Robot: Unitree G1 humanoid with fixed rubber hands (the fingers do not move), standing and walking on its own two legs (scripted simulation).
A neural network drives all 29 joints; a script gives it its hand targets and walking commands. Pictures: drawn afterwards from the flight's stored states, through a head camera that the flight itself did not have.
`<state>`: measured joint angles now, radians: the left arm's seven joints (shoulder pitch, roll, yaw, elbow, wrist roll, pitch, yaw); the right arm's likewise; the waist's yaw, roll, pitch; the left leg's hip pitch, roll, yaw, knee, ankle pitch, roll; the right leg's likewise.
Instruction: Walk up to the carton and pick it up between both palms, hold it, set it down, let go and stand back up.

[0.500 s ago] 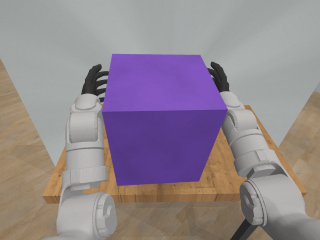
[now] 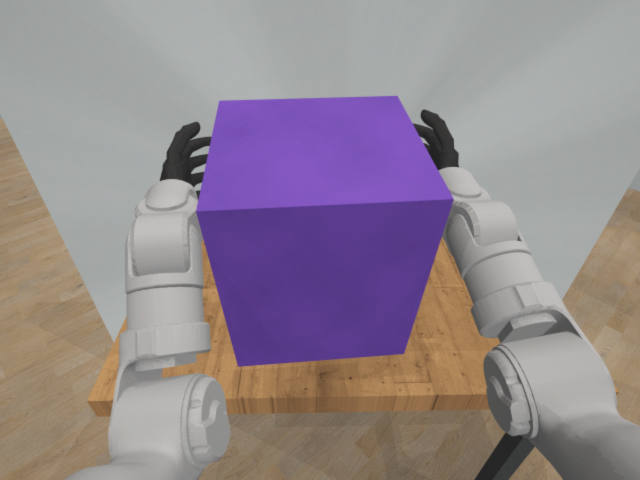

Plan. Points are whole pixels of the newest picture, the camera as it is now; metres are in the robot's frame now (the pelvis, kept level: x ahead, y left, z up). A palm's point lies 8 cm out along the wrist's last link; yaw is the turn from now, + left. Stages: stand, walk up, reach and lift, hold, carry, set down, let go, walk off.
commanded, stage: hold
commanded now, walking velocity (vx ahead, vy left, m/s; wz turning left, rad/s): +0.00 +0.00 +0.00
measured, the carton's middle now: (316, 233) +0.36 -0.01 +0.19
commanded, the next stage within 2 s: none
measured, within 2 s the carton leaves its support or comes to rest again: neither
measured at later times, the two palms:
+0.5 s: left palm (174, 174) +0.37 +0.15 +0.27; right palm (443, 151) +0.38 -0.15 +0.28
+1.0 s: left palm (170, 176) +0.37 +0.15 +0.27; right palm (442, 154) +0.37 -0.15 +0.28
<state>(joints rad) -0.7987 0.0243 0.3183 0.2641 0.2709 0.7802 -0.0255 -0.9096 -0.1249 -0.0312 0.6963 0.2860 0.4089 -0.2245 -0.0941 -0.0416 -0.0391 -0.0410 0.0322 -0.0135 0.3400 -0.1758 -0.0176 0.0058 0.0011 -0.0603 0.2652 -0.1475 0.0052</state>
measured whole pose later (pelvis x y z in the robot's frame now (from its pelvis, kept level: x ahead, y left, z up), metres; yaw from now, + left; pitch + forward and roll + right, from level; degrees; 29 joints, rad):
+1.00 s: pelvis +0.00 +0.00 +0.00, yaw +0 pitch -6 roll -1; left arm -0.86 0.05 0.34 0.28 0.25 0.87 -0.03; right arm -1.00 -0.16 0.01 0.71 0.36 0.54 -0.27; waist -0.07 -0.03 -0.08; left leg -0.06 0.04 -0.01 0.35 -0.18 -0.03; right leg -0.02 0.01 -0.05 0.28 -0.15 0.00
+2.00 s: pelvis +0.00 +0.00 +0.00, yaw +0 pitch -6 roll -1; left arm -0.89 0.05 0.35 0.33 0.25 0.86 -0.02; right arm -1.03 -0.16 -0.01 0.76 0.36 0.54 -0.26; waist -0.07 -0.02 -0.11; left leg -0.07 0.04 -0.01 0.35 -0.18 -0.02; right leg -0.03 0.01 -0.05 0.27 -0.15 0.00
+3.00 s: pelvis +0.00 +0.00 +0.00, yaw +0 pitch -6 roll -1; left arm -0.87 0.04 0.35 0.31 0.26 0.86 -0.03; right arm -1.01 -0.17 0.00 0.75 0.37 0.55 -0.26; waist -0.08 -0.02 -0.11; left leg -0.06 0.04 -0.02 0.35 -0.18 -0.02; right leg -0.01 0.01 -0.06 0.26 -0.15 0.00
